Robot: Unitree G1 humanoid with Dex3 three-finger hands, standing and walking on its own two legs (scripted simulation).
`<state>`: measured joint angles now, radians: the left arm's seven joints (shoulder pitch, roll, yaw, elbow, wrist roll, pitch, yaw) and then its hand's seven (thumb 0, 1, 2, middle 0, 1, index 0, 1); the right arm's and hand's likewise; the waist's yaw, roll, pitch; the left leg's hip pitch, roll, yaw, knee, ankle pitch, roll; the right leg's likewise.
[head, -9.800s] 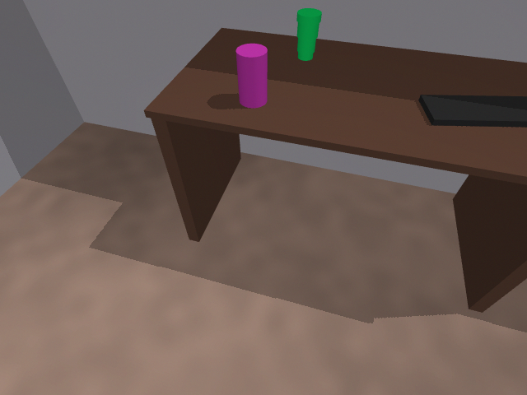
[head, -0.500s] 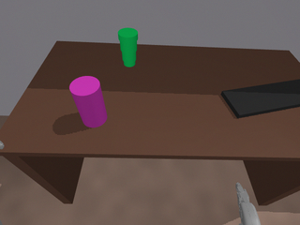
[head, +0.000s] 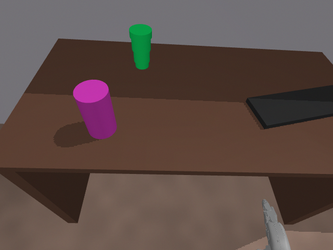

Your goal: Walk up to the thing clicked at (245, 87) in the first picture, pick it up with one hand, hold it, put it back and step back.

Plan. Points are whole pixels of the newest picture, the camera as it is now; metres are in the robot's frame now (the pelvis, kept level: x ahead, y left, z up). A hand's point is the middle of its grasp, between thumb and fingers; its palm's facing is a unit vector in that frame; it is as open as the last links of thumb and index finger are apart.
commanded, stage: go down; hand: left
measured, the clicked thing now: (97, 111) +0.47 +0.20 +0.03
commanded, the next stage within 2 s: approach in 0.98 s
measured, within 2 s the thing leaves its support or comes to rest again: neither
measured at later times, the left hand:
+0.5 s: hand out of the picture +0.37 +0.39 +0.15, palm faces +0.16 -0.99 +0.00, open 17.6 cm
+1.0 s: hand out of the picture +0.36 +0.39 +0.14, palm faces +0.17 -0.98 +0.01, open 17.6 cm
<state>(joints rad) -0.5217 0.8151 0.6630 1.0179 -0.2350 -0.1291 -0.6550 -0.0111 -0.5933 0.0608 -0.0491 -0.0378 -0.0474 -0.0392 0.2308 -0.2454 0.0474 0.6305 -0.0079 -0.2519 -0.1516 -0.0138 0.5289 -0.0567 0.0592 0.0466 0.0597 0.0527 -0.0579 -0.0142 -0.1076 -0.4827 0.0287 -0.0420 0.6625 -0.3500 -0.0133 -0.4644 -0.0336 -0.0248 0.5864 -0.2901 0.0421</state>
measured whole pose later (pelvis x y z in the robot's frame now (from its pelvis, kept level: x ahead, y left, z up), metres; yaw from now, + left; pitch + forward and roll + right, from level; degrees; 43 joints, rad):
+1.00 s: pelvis +0.00 +0.01 -0.01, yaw +0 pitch +12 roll -2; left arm -0.57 0.84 0.66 1.01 -0.21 -0.09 -0.63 -0.01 -0.57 0.06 -0.05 -0.05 -0.05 -0.05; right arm 0.28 -0.26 0.04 0.53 0.00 -0.25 -0.15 -0.01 0.52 -0.06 0.06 0.05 0.06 0.05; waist -0.06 -0.01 -0.13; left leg -0.59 0.03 -0.04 0.78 -0.40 0.00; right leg -0.56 -0.04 -0.02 0.68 -0.33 0.05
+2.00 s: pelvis -0.02 +0.00 -0.05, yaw -2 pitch +17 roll -2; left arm -0.59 0.42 0.43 0.86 -0.17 -0.28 -0.20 -0.01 -0.52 0.01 -0.07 -0.03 -0.08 -0.01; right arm 0.38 -0.25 -0.04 0.17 -0.01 -0.07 0.00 -0.01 0.53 -0.05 0.06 0.05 0.06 0.05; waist -0.11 0.00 -0.13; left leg -0.81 0.04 -0.02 1.00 -0.49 -0.01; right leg -0.81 -0.02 0.01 0.94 -0.42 0.05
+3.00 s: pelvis -0.02 +0.00 -0.05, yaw -2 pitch +19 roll -2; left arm -0.78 0.46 0.39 1.02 -0.12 -0.32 -0.11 0.00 -0.45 0.49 -0.74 -0.67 -0.73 -0.64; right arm 0.39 -0.24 -0.03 0.10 -0.03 -0.02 0.02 -0.01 0.51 -0.05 0.06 0.05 0.06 0.05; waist -0.15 0.00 -0.14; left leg -0.89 0.05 -0.03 1.04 -0.49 -0.02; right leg -0.89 -0.01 0.01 0.97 -0.42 0.04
